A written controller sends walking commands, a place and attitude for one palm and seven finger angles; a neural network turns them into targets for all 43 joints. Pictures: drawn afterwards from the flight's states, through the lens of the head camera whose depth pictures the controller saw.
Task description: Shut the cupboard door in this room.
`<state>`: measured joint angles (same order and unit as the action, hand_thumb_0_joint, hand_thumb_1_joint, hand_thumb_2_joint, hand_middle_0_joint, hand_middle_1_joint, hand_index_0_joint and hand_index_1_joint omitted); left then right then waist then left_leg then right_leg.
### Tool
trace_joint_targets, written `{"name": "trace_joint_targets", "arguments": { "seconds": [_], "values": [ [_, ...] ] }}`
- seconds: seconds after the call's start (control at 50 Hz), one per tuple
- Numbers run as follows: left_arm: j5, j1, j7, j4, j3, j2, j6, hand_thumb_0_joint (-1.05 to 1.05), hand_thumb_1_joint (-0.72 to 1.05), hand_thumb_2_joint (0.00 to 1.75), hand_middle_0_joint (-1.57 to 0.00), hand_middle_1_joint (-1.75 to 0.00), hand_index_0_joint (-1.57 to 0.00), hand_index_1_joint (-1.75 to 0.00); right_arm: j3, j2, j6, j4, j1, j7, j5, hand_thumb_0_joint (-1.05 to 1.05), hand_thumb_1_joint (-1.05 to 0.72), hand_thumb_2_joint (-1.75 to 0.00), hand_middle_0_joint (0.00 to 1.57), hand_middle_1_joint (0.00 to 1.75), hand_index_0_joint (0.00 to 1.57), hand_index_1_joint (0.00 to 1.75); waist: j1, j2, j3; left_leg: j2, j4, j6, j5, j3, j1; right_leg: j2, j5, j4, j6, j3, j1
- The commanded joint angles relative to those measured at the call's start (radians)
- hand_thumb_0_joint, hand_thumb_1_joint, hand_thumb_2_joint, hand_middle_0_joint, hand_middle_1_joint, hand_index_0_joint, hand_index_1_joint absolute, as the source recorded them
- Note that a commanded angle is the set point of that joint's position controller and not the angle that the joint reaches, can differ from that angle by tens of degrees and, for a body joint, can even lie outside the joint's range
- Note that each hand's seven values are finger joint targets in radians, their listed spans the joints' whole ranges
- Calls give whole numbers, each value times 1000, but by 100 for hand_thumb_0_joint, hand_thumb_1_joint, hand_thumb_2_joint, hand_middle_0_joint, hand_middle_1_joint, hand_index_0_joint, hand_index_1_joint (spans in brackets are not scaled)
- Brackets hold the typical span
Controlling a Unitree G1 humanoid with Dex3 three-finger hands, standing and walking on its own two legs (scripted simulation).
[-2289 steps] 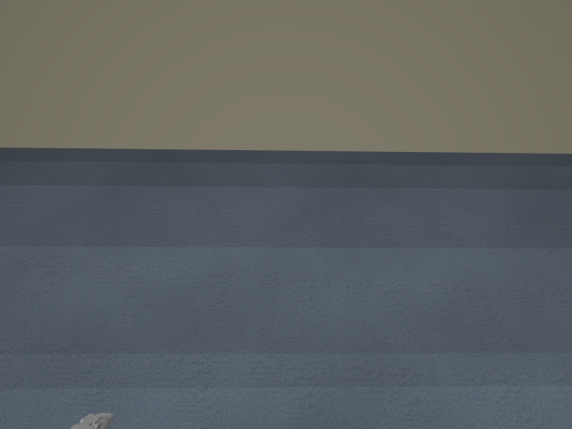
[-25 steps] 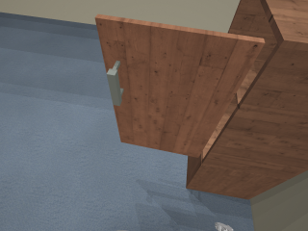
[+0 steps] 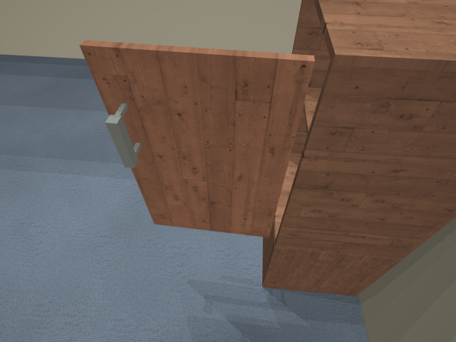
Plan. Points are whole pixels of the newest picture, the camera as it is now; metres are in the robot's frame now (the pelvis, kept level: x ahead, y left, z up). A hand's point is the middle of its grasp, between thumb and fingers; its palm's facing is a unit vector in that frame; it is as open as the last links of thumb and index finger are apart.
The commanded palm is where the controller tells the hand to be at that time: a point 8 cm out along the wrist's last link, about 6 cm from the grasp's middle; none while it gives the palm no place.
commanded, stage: come to a stop and stand still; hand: left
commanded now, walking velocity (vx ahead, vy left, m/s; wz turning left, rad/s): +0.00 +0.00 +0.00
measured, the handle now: (127, 136) +0.47 +0.23 +0.09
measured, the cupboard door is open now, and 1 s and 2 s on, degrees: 88 88 88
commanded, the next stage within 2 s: look again from close up in 0.16 s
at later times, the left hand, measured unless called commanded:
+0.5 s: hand out of the picture -0.01 +0.19 -0.17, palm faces +0.01 -0.98 -0.20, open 7.4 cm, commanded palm none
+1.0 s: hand out of the picture +0.13 +0.22 -0.07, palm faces +0.19 -0.96 -0.19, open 7.2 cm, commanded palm +0.10 +0.25 -0.05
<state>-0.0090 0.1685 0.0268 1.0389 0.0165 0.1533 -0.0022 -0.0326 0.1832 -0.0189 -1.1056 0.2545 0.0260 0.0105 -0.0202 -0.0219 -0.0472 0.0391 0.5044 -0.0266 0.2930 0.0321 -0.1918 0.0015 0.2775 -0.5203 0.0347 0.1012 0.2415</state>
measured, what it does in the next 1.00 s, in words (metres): stands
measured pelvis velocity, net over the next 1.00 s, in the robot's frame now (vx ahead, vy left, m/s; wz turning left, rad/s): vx -0.01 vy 0.03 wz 0.01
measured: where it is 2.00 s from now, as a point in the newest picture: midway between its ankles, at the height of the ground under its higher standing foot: outside the picture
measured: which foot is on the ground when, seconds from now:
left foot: down 0.00-1.00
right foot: down 0.00-1.00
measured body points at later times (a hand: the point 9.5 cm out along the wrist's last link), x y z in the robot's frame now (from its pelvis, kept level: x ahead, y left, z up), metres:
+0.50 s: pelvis -0.01 +0.02 +0.00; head -0.01 +0.01 +0.45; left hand -0.01 +0.25 -0.15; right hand -0.01 -0.19 -0.16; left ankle -0.03 +0.12 -0.73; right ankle +0.00 -0.10 -0.73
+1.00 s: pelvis -0.01 +0.03 +0.00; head +0.00 +0.03 +0.45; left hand +0.12 +0.27 -0.06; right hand +0.04 -0.21 -0.13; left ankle -0.03 +0.12 -0.73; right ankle +0.00 -0.10 -0.73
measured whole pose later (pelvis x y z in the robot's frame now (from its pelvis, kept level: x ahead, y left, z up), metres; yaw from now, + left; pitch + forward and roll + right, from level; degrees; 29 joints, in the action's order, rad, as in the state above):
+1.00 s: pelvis -0.01 +0.03 +0.00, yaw +0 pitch +0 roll +0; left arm 0.13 0.51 0.09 0.23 0.01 0.20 -0.01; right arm 0.02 0.21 0.28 -0.90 0.38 0.07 -0.03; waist -0.02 -0.01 0.00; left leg -0.03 0.56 0.03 0.33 0.05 -0.23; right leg -0.07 0.30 -0.59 -0.01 0.08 0.28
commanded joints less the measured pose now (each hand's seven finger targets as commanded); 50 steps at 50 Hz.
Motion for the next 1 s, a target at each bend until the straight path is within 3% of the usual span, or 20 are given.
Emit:
{"name": "trace_joint_targets", "arguments": {
  "seconds": [0.0, 0.14, 0.16, 0.18, 0.2, 0.24, 0.28, 0.3, 0.36, 0.42, 0.52, 0.82, 0.84, 0.86, 0.88, 0.9, 0.92, 0.94, 0.96, 0.98],
  "values": [
    [10, 66, 5, -8, 24, 112, -7, 0, 90, 90, -20, -30, -20, -30, 0, 61, 35, 10, 29, 8, 3, 0, -90, -90, 20, 30, 20, 30, 44, -87, 50, 111, -159, 41, -264, -108, 6, -114, -179, 143, -20, -112, -92],
    [9, 99, 5, 33, 11, 97, -8, 0, 90, 90, -20, -30, -20, -30, 7, 20, 28, -14, 76, 13, 1, 0, -90, -90, 20, 30, 20, 30, 34, -4, -36, 67, -202, 23, -111, -66, -5, -121, -100, 220, -11, -131, -76],
    [-9, 200, 48, 66, 5, 128, -35, 0, 90, 90, -20, -30, -20, -30, 4, 76, 46, 47, -14, 1, -5, 0, -90, -90, 20, 30, 20, 30, 66, 12, -31, 63, 30, 8, -137, -8, -64, -179, -570, 143, -28, -180, -74],
    [-5, 162, 40, 18, 12, 174, -48, 0, 90, 90, -20, -30, -20, -30, 9, 16, 34, 78, 71, -4, -1, 0, -90, -90, 20, 30, 20, 30, 3, 13, 78, 24, 36, 16, 39, -23, -63, -239, -435, 157, 24, -237, -117],
    [-6, 127, 28, 0, 15, 186, -56, 0, 90, 90, -20, -30, -20, -30, 18, 4, 27, 80, 96, -9, 8, 0, -90, -90, 20, 30, 20, 30, -1, 20, 106, 21, 41, 16, 42, -4, -36, -248, -337, 170, 65, -230, -105],
    [-6, 99, 20, -12, 8, 145, -54, 0, 90, 90, -20, -30, -20, -30, 21, 11, 35, 77, 135, -11, 7, 0, -90, -90, 20, 30, 20, 30, -21, 92, 62, 16, 12, 24, -31, -17, 9, -198, -136, 175, 64, -183, 5],
    [-2, 105, 15, -8, -2, 115, -44, 0, 90, 90, -20, -30, -20, -30, 26, 27, 43, 76, 142, -10, 7, 0, -90, -90, 20, 30, 20, 30, -15, 36, -9, 43, -60, 41, -97, -55, -19, -138, -40, 144, 37, -147, 37],
    [-2, 112, 10, -3, -5, 111, -39, 0, 90, 90, -20, -30, -20, -30, 31, 22, 49, 77, 124, -8, 7, 0, -90, -90, 20, 30, 20, 30, 1, -29, -44, 52, -98, 48, -126, -67, -52, -119, -50, 129, 29, -133, 26],
    [1, 152, 8, 14, -11, 97, -32, 0, 90, 90, -20, -30, -20, -30, 36, 48, 54, 84, 110, -4, 5, 0, -90, -90, 20, 30, 20, 30, 16, 22, -44, 57, -136, 57, -92, -85, -89, -104, -47, 113, 14, -127, -33],
    [1, 168, 6, 21, -13, 93, -26, 0, 90, 90, -20, -30, -20, -30, 39, 57, 55, 78, 104, -3, 5, 0, -90, -90, 20, 30, 20, 30, 24, -4, -67, 56, -176, 62, -44, -93, -106, -100, -25, 114, 8, -123, -37],
    [-2, 182, 6, 29, -15, 89, -25, 0, 90, 90, -20, -30, -20, -30, 41, 63, 57, 62, 105, -3, 4, 0, -90, -90, 20, 30, 20, 30, 27, 33, -54, 50, -195, 66, -38, -91, -90, -107, -44, 121, 2, -120, -51],
    [-2, 194, 11, 56, -13, 84, -23, 0, 90, 90, -20, -30, -20, -30, 43, 55, 61, 13, 99, 4, 0, 0, -90, -90, 20, 30, 20, 30, 32, 13, -32, 54, -179, 65, -176, -70, -28, -118, -162, 119, -5, -115, -80],
    [-13, 247, 50, 89, -13, 116, -38, 0, 90, 90, -20, -30, -20, -30, 30, 94, 64, 77, 13, -3, -12, 0, -90, -90, 20, 30, 20, 30, 55, 130, -22, 80, 3, 37, -317, -49, -73, -158, -510, 96, -18, -146, -65],
    [135, -645, 41, -1599, 316, 615, -311, 0, 90, 90, -20, -30, -20, -30, -14, 312, 256, 379, 108, 97, -14, 0, -90, -90, 20, 30, 20, 30, -158, -29, 397, 41, -30, 61, -484, -60, 230, -33, -395, -55, -38, -63, -80],
    [140, 43, 49, -1296, -7, 179, -218, 0, 90, 90, -22, -32, -22, -32, 47, 169, 331, 366, 11, 97, -62, 0, -90, -90, 20, 30, 20, 30, -6, -371, 501, 12, -13, 25, -597, -43, 291, 13, -138, -94, -7, -26, 7],
    [179, 262, 60, -1199, -89, -33, -67, 0, 90, 90, -24, -34, -24, -34, 38, 139, 374, 359, -15, 72, -50, 0, -90, -90, 20, 30, 20, 30, 2, -335, 345, 25, -79, -26, -619, -80, 155, 13, -41, -100, -10, 5, 34],
    [181, 219, 65, -1151, -138, -62, -50, 0, 90, 90, -25, -36, -25, -36, 30, 145, 407, 347, 2, 56, -64, 0, -90, -90, 20, 30, 20, 30, -22, -170, 140, 11, -69, -20, -485, -98, 20, -4, -35, -89, -21, 4, 92],
    [179, 157, 61, -1144, -89, -27, -82, 0, 90, 90, -27, -38, -27, -38, -3, 178, 421, 375, 5, 42, -54, 0, -90, -90, 20, 30, 20, 30, -48, -77, 26, 2, -31, -13, -334, -113, -66, -10, -53, -47, -24, 15, 138],
    [163, 170, 43, -1104, -47, 8, -132, 0, 90, 90, -29, -40, -29, -40, -20, 195, 430, 415, 2, 28, -37, 0, -90, -90, 20, 30, 20, 30, -57, 35, -1, -19, 16, -2, -211, -116, -153, -12, -57, -38, -21, 27, 183],
    [167, 279, 9, -1030, -21, -7, -189, 0, 90, 90, -31, -42, -31, -42, -30, 192, 435, 452, -10, 14, -23, 0, -90, -90, 20, 30, 20, 30, -32, 171, 8, -31, 57, 7, -122, -110, -240, -8, -7, -66, -20, 38, 226]
  ]
}}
